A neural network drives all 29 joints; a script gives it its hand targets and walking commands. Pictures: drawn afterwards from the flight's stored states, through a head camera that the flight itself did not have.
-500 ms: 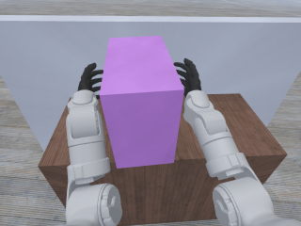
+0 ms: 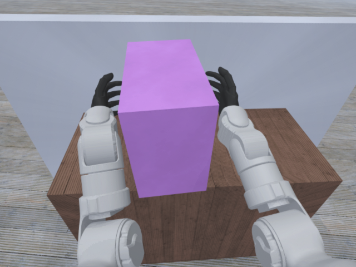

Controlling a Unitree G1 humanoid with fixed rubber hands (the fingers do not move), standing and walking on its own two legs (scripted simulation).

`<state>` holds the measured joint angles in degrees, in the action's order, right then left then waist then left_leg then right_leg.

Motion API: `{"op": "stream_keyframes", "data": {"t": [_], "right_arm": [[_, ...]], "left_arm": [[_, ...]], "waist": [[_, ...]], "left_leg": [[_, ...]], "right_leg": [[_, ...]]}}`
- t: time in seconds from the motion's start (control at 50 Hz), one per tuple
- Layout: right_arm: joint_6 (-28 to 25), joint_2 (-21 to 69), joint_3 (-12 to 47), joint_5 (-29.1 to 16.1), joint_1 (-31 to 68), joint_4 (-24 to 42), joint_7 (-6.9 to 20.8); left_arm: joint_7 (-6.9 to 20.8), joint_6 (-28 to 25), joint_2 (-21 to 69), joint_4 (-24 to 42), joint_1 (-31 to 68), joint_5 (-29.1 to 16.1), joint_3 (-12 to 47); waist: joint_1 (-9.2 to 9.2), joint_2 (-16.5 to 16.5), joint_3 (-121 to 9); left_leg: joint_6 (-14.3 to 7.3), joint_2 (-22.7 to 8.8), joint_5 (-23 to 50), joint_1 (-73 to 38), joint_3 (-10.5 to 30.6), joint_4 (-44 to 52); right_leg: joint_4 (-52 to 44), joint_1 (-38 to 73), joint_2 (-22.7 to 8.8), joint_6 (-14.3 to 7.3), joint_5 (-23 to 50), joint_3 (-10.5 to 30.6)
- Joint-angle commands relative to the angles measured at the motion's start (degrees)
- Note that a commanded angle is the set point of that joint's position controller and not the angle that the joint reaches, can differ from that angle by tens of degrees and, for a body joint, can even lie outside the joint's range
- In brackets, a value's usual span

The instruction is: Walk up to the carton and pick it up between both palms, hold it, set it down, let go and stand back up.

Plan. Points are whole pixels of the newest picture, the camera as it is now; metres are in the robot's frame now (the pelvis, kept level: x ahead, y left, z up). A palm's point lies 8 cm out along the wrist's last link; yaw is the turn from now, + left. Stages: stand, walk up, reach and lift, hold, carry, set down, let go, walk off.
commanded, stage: hold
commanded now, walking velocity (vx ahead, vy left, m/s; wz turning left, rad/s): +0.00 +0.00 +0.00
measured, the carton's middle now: (165, 114) +0.44 +0.00 +0.16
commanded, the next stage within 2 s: set down in 1.84 s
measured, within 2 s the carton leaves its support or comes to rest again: neither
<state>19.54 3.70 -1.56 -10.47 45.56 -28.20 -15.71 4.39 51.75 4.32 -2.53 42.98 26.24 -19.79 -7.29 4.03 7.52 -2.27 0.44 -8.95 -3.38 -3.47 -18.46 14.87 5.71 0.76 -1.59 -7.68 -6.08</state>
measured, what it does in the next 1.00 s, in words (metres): stands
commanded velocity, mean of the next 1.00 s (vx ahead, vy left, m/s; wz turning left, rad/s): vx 0.00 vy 0.00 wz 0.00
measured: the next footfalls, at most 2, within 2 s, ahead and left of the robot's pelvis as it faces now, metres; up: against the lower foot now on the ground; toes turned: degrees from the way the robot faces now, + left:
none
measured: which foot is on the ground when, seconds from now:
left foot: down 0.00-1.00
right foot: down 0.00-1.00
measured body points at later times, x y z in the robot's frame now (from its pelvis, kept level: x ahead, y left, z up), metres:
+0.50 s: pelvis +0.00 +0.00 +0.00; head -0.05 +0.02 +0.45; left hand +0.38 +0.13 +0.23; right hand +0.37 -0.12 +0.23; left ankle +0.03 +0.09 -0.75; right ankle +0.03 -0.10 -0.75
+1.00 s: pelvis +0.00 +0.00 +0.00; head -0.04 +0.03 +0.45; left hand +0.38 +0.13 +0.22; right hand +0.38 -0.12 +0.23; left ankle +0.03 +0.09 -0.75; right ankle +0.03 -0.10 -0.75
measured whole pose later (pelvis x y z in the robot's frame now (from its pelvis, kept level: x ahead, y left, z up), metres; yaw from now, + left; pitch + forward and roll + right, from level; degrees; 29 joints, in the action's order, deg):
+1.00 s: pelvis +0.00 +0.00 +0.00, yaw +0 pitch -13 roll -1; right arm 19.3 3.7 -1.4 -10.8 45.2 -28.2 -16.1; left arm 4.5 51.7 4.3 -2.5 42.6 26.2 -19.6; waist -7.2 4.6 7.2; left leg -2.2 0.4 -8.9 -3.6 -3.9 -18.2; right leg 15.3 5.5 0.8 -1.7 -7.8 -5.9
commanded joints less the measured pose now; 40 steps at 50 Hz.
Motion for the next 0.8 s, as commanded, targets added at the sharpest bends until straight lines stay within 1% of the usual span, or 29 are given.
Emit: {"op": "stream_keyframes", "data": {"t": [0.0,0.02,0.04,0.06,0.1,0.14,0.16,0.18,0.2,0.22,0.24,0.26,0.28,0.32,0.34,0.36,0.38,0.4,0.44,0.46,0.48,0.5,0.52,0.56,0.58,0.68,0.72,0.74,0.78], "right_arm": [[-2.98,25.97,18.91,-4.31,40.08,15.24,4.65],[-3.01,26.01,19.22,-4.27,40.48,15.70,4.57],[-2.85,26.44,19.09,-4.18,39.89,14.59,4.52],[-2.96,26.99,19.37,-4.31,40.26,15.53,4.64],[-2.99,26.58,18.76,-4.38,40.20,15.40,4.73],[-3.07,26.90,19.07,-4.63,39.75,15.81,4.57],[-3.11,27.14,19.71,-5.16,40.11,16.24,4.55],[-2.94,27.04,19.73,-4.76,39.95,16.05,4.32],[-2.73,26.88,19.44,-4.85,39.37,15.59,4.22],[-2.40,26.95,19.40,-4.43,38.51,14.51,4.12],[-2.37,26.40,18.64,-4.27,39.02,14.62,4.19],[-2.49,26.48,18.23,-4.12,38.77,14.75,4.35],[-2.50,26.22,17.87,-3.78,39.28,14.58,4.44],[-2.73,26.95,18.03,-3.45,39.76,14.70,4.73],[-2.83,26.92,18.36,-3.61,39.76,15.16,4.77],[-3.05,26.98,18.61,-3.68,40.23,15.69,4.69],[-2.92,26.98,18.41,-3.54,40.27,15.35,4.64],[-2.94,26.78,18.26,-3.51,41.11,15.07,4.64],[-2.88,26.58,17.48,-2.90,41.04,14.09,4.69],[-2.90,26.61,16.95,-2.51,41.21,13.61,4.83],[-2.99,26.90,16.87,-2.52,41.62,13.51,4.91],[-3.03,26.87,16.52,-2.31,41.79,13.40,5.00],[-3.17,26.85,16.50,-2.25,41.88,13.17,5.09],[-3.20,27.42,17.29,-2.75,41.71,13.33,5.06],[-3.12,26.87,17.34,-2.83,41.06,13.06,4.89],[-3.15,26.65,16.36,-2.63,40.96,11.90,4.93],[-3.31,26.54,16.19,-2.93,40.28,11.92,5.09],[-3.20,26.39,16.18,-2.89,39.92,11.66,5.09],[-3.59,26.67,16.93,-3.30,41.72,13.70,5.11]], "left_arm": [[6.66,-3.66,26.01,3.45,31.85,-9.34,23.91],[6.58,-3.71,26.04,3.89,32.42,-9.56,23.87],[6.62,-3.76,25.69,3.80,32.40,-9.24,23.47],[6.66,-3.94,26.27,4.46,33.07,-9.45,24.03],[6.59,-3.67,26.27,4.10,32.59,-9.26,23.98],[6.65,-3.66,26.85,6.17,32.99,-9.38,25.01],[6.59,-3.66,26.93,6.43,32.86,-9.45,25.06],[6.67,-3.59,26.89,6.00,32.56,-9.46,25.12],[6.84,-3.46,26.22,5.39,31.85,-9.04,24.01],[6.92,-3.36,26.15,5.15,32.19,-8.88,24.38],[7.06,-3.31,26.38,4.65,32.28,-8.83,24.31],[7.15,-3.38,26.21,4.94,32.46,-8.76,24.22],[7.20,-3.36,26.20,4.65,32.89,-8.91,24.15],[7.02,-3.77,26.03,4.93,34.16,-9.17,24.16],[6.96,-3.92,26.15,5.25,33.72,-9.32,24.48],[6.91,-4.00,26.64,5.05,33.70,-9.28,24.51],[6.87,-3.98,26.24,4.65,33.67,-9.14,24.26],[6.95,-3.67,26.15,2.99,32.83,-8.77,23.42],[7.11,-3.74,25.35,1.93,33.45,-8.64,22.46],[7.21,-3.87,25.78,1.43,33.92,-8.62,22.34],[7.22,-3.94,25.47,0.61,33.98,-8.56,22.06],[7.21,-4.04,25.92,0.59,34.38,-8.84,22.03],[7.04,-4.27,26.07,1.33,35.00,-8.93,22.20],[6.85,-4.42,26.50,2.75,35.20,-9.30,23.13],[6.86,-4.28,26.07,1.84,34.34,-9.23,22.79],[7.09,-4.18,26.24,1.01,34.70,-8.89,22.79],[7.04,-4.28,26.46,1.99,34.48,-9.06,23.18],[7.03,-4.24,26.50,2.05,34.51,-8.82,23.09],[6.73,-4.45,27.07,3.34,35.39,-9.61,24.01]], "waist": [[-0.41,-3.81,-24.48],[-0.24,-3.84,-24.34],[-0.21,-3.75,-23.87],[0.09,-3.93,-24.35],[0.13,-4.91,-23.58],[-0.22,-5.89,-23.89],[0.14,-5.09,-24.41],[-0.52,-4.92,-24.04],[-0.11,-4.64,-24.23],[-0.44,-4.62,-22.78],[-0.38,-4.76,-22.03],[-0.34,-5.77,-21.66],[-0.57,-5.29,-21.98],[-0.38,-4.94,-23.49],[-0.49,-5.05,-23.67],[-0.03,-4.97,-24.21],[-0.14,-4.75,-23.63],[0.05,-4.41,-23.12],[0.10,-3.26,-21.89],[-0.11,-3.53,-22.20],[0.36,-3.49,-21.67],[0.29,-3.41,-22.22],[0.31,-3.79,-23.09],[0.03,-4.03,-24.37],[-0.14,-4.17,-23.78],[-0.37,-4.77,-22.53],[-0.72,-5.65,-23.03],[-0.51,-6.38,-22.44],[-0.52,-6.25,-24.72]], "left_leg": [[2.18,-0.32,12.06,-6.44,0.05,1.26],[1.93,-0.36,11.47,-6.29,0.10,1.27],[1.70,-0.29,10.58,-5.86,-0.12,1.53],[1.64,-0.32,10.56,-5.35,0.03,1.70],[1.79,-0.16,10.53,-5.92,-0.26,1.87],[2.13,-0.26,11.34,-6.58,-0.30,1.41],[2.17,-0.28,12.82,-6.95,-0.29,1.15],[2.06,-0.05,12.63,-7.36,-0.32,1.10],[1.85,0.21,11.87,-7.38,-0.47,1.05],[2.01,0.13,9.92,-6.78,-0.49,1.69],[2.07,-0.36,8.91,-5.89,-0.25,2.21],[1.96,-0.34,8.97,-5.44,-0.43,2.32],[2.00,-0.27,8.58,-4.88,-0.46,2.35],[1.41,-0.20,8.04,-4.97,-0.66,2.49],[1.61,-0.10,8.37,-4.80,-0.51,2.50],[1.41,-0.08,8.81,-5.19,-0.61,2.06],[1.61,-0.01,8.45,-5.20,-0.54,2.34],[1.25,-0.05,7.26,-5.30,-0.52,2.60],[0.98,-0.09,5.24,-4.12,-0.71,3.10],[0.91,-0.19,3.78,-3.79,-0.62,3.49],[0.64,-0.25,3.01,-3.09,-0.76,3.80],[0.50,-0.35,2.67,-2.98,-0.79,3.81],[0.70,-0.33,3.22,-3.02,-0.72,3.67],[1.18,-0.29,7.00,-3.91,-0.53,2.83],[1.40,-0.08,7.45,-4.78,-0.62,2.32],[1.45,-0.40,5.14,-3.81,-0.46,3.14],[1.79,-0.36,6.79,-4.28,-0.50,2.61],[1.86,-0.48,7.05,-4.62,-0.61,2.65],[2.04,-0.57,8.17,-5.02,-0.04,2.35]], "right_leg": [[-0.06,4.78,1.73,3.93,11.39,-1.27],[-0.07,4.89,1.51,3.92,11.45,-0.93],[-0.12,5.17,1.41,4.05,11.11,-0.99],[0.11,4.92,1.44,4.05,11.44,-0.82],[-0.12,4.61,1.26,4.06,11.22,-0.51],[-0.02,4.57,1.37,4.00,11.51,-0.56],[0.25,4.80,1.62,3.98,12.88,-0.70],[0.11,4.63,1.49,4.16,13.29,-0.72],[0.03,5.50,1.41,4.36,13.36,-0.59],[-0.23,5.07,1.17,4.22,12.05,-0.24],[-0.16,4.73,1.45,4.03,10.29,-0.91],[-0.32,4.50,1.31,3.93,9.78,-0.83],[-0.37,4.45,1.25,3.97,9.52,-0.83],[0.09,5.02,1.13,4.14,10.13,-0.70],[0.07,5.49,1.12,4.10,10.54,-0.48],[0.36,5.59,1.03,4.19,11.20,-0.49],[0.14,5.10,1.01,4.13,10.70,-0.45],[-0.19,4.79,0.98,4.13,9.46,-0.59],[-0.62,4.25,0.98,4.34,7.86,-0.72],[-0.68,4.06,0.88,4.22,6.81,-0.45],[-0.65,3.78,0.76,4.17,6.28,-0.45],[-0.49,4.05,0.85,4.22,6.09,-0.45],[-0.35,4.34,1.00,4.09,6.19,-0.64],[-0.13,4.58,1.36,4.37,9.29,-1.03],[-0.15,4.50,1.20,4.29,9.82,-0.56],[-0.44,3.73,1.35,3.86,6.48,-1.07],[-0.28,3.86,1.28,3.84,7.86,-1.04],[-0.16,3.84,1.30,3.73,7.84,-1.24],[0.25,4.25,1.52,3.61,8.58,-1.11]]}}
